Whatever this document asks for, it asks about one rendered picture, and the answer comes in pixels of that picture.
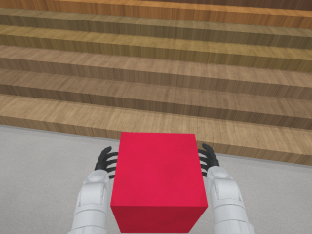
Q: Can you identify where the robot right hand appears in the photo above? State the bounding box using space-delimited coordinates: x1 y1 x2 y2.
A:
197 143 219 177

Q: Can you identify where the robot right forearm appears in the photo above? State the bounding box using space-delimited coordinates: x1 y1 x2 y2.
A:
206 166 255 234

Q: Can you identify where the robot left hand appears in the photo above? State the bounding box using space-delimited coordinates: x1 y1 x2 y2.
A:
94 146 118 179

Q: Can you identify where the carton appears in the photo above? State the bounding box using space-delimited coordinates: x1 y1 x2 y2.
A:
110 132 208 233

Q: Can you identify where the robot left forearm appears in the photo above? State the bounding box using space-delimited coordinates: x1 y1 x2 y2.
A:
67 169 111 234

